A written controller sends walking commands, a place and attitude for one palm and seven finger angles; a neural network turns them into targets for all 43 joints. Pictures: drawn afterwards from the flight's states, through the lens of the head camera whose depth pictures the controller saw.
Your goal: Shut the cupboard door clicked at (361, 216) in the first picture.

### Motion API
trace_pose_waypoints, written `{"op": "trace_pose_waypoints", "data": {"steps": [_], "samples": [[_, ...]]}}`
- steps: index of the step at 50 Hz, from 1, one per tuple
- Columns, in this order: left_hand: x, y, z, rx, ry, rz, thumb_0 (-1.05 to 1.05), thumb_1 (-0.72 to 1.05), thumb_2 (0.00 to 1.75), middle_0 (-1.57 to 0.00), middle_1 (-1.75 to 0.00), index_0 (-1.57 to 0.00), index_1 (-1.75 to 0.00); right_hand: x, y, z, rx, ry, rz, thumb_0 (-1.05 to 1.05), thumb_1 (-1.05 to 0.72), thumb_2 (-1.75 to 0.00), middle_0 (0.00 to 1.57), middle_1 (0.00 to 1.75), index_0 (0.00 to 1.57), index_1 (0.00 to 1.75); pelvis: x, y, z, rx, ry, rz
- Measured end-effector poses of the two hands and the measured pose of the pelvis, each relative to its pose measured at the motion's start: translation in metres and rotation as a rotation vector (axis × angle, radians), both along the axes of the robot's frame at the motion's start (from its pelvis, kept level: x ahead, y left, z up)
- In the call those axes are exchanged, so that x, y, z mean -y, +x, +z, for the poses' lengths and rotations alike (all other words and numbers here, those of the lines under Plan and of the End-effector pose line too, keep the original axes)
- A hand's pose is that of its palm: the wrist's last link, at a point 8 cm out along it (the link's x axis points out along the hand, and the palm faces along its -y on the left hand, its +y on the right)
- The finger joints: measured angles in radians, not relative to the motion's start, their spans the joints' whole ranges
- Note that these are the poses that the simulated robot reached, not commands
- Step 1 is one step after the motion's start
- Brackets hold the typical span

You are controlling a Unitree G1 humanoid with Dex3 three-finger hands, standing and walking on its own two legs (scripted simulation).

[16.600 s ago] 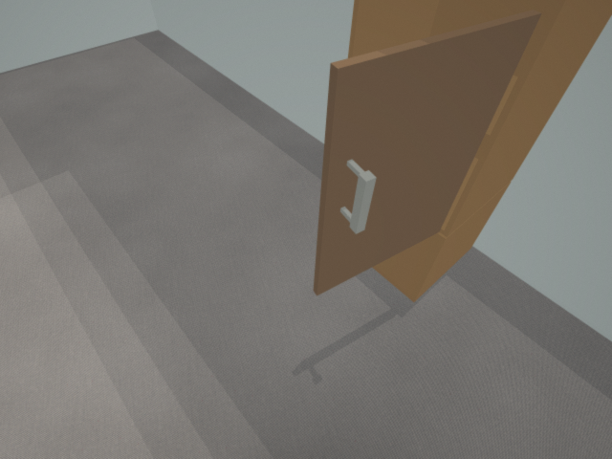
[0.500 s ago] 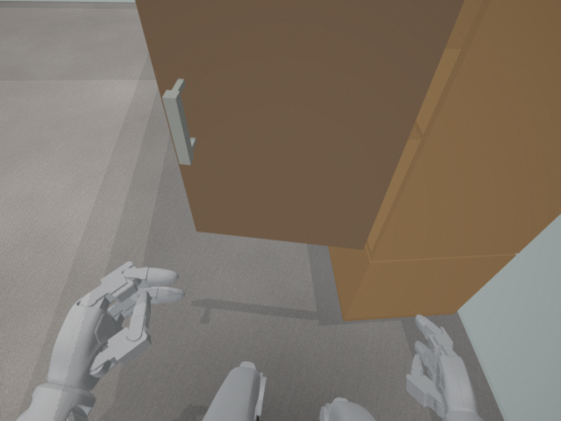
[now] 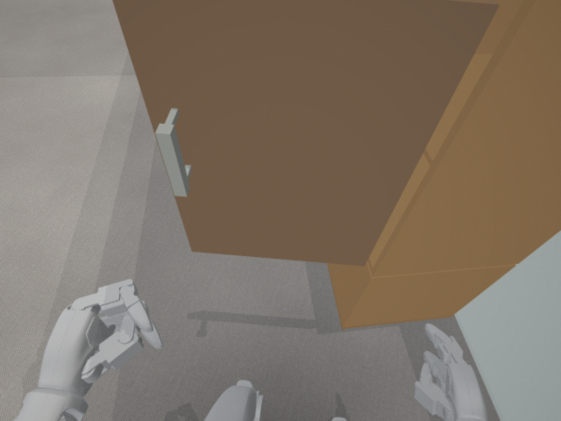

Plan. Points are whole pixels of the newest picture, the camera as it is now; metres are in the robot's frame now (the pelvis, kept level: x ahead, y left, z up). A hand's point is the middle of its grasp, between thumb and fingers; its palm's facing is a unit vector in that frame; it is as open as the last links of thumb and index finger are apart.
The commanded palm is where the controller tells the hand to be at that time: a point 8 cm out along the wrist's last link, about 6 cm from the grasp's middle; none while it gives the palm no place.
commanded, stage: raise the hand and make a fist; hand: left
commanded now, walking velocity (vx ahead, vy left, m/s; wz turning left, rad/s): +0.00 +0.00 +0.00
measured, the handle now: (177, 154) +0.47 +0.21 +0.09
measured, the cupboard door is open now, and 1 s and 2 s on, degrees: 79 79 79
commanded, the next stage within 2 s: bring the fist close to the handle in 0.76 s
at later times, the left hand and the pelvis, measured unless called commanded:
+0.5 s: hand (138, 322) +0.21 +0.19 +0.09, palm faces -0.01 -1.00 -0.03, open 3.1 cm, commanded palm +0.18 +0.24 +0.10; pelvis -0.01 -0.01 +0.02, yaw +1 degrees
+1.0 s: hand (161, 313) +0.22 +0.16 +0.09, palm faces +0.01 -1.00 -0.04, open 3.1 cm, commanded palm +0.21 +0.22 +0.10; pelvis -0.01 -0.03 +0.02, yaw +1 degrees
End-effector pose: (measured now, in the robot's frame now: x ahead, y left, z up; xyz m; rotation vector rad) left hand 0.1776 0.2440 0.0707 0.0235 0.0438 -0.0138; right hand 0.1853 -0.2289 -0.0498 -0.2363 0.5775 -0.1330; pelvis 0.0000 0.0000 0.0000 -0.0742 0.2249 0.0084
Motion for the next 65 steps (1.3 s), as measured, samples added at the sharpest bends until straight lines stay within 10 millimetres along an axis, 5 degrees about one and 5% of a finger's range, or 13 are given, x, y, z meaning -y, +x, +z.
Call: {"op": "trace_pose_waypoints", "data": {"steps": [5, 11, 21, 29, 37, 45, 54, 65], "samples": [[-0.011, 0.001, 0.02, 0.063, 0.01, 0.06, 0.01, 0.9, 0.9, -1.18, -1.37, -1.18, -1.37, -0.018, 0.01, 0.01, 0.025, 0.034, 0.047, 0.01, -0.9, -0.9, 0.2, 0.3, 0.2, 0.3, -0.004, 0.0, 0.007, 0.021, -0.005, 0.009], [0.0, 0.004, 0.003, -0.033, -0.022, -0.008, 0.01, 0.9, 0.9, -1.25, -1.46, -1.26, -1.45, -0.025, 0.002, 0.016, 0.015, 0.033, 0.078, 0.01, -0.9, -0.9, 0.2, 0.3, 0.2, 0.3, -0.004, -0.005, 0.011, 0.039, -0.005, 0.016], [-0.004, 0.012, 0.037, 0.093, 0.028, 0.03, 0.01, 0.9, 0.9, -1.29, -1.5, -1.3, -1.49, -0.006, -0.032, 0.014, -0.046, 0.02, 0.043, 0.01, -0.9, -0.9, 0.2, 0.3, 0.2, 0.3, 0.003, -0.012, 0.019, 0.078, 0.002, 0.017], [0.015, 0.007, 0.012, -0.056, -0.009, -0.016, 0.01, 0.9, 0.9, -1.3, -1.5, -1.3, -1.5, 0.014, -0.048, 0.012, -0.062, 0.018, 0.0, 0.01, -0.9, -0.9, 0.2, 0.3, 0.2, 0.3, 0.011, -0.014, 0.023, 0.085, 0.019, 0.006], [0.018, 0.007, 0.029, 0.091, 0.025, 0.038, 0.01, 0.9, 0.9, -1.3, -1.5, -1.3, -1.5, 0.026, -0.042, 0.006, -0.058, 0.01, 0.016, 0.01, -0.9, -0.9, 0.2, 0.3, 0.2, 0.3, 0.021, -0.014, 0.017, 0.076, 0.022, 0.01], [0.032, 0.01, 0.015, -0.019, -0.001, -0.021, 0.01, 0.9, 0.9, -1.3, -1.5, -1.3, -1.5, 0.026, -0.027, 0.007, -0.025, 0.037, 0.008, 0.01, -0.9, -0.9, 0.2, 0.3, 0.2, 0.3, 0.025, -0.007, 0.017, 0.073, 0.029, 0.006], [0.024, 0.041, 0.029, 0.095, 0.022, 0.022, 0.01, 0.9, 0.9, -1.3, -1.5, -1.31, -1.5, 0.025, -0.019, 0.001, -0.042, 0.034, 0.026, 0.01, -0.9, -0.9, 0.2, 0.3, 0.2, 0.3, 0.026, -0.005, 0.014, 0.055, 0.027, 0.01], [0.023, 0.076, 0.021, 0.021, 0.005, 0.009, 0.01, 0.9, 0.9, -1.3, -1.5, -1.3, -1.5, 0.029, -0.031, 0.001, -0.106, 0.029, -0.019, 0.01, -0.9, -0.9, 0.2, 0.3, 0.2, 0.3, 0.022, 0.003, 0.021, 0.049, 0.037, -0.007]]}}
